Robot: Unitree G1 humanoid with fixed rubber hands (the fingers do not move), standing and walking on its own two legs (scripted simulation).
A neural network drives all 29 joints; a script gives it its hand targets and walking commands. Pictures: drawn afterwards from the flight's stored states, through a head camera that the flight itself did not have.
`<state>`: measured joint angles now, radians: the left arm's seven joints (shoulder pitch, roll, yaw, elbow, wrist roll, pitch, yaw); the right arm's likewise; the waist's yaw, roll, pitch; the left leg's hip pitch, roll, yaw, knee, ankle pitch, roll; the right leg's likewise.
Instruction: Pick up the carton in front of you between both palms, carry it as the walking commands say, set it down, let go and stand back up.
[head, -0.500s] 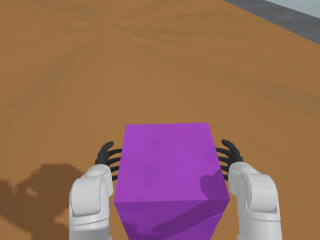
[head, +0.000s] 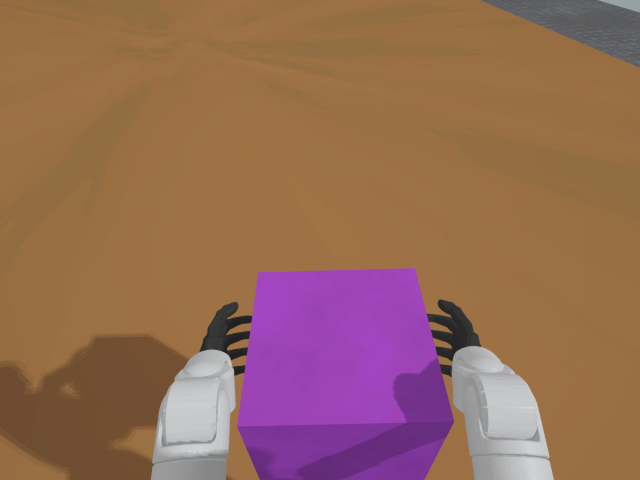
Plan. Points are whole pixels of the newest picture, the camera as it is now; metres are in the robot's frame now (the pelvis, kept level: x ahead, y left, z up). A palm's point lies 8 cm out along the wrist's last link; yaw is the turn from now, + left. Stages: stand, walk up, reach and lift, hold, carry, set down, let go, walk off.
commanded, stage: carry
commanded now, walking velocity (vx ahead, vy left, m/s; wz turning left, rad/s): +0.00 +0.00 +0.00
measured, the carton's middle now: (339, 385) +0.27 +0.00 -0.03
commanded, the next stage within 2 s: none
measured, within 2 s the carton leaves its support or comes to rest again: neither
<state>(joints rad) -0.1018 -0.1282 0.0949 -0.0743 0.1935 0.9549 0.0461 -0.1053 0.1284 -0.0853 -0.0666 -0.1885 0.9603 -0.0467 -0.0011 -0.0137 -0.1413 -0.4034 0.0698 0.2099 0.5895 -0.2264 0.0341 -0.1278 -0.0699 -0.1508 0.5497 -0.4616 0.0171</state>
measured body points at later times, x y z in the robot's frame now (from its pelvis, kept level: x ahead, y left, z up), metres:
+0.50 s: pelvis -0.04 -0.01 +0.00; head -0.07 -0.01 +0.45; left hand +0.26 +0.14 +0.04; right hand +0.26 -0.16 +0.04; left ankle +0.05 +0.10 -0.73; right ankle -0.11 -0.11 -0.73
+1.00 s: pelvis -0.05 -0.02 +0.00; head -0.07 -0.02 +0.45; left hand +0.25 +0.13 +0.04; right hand +0.25 -0.17 +0.04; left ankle +0.05 +0.11 -0.73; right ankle -0.11 -0.11 -0.73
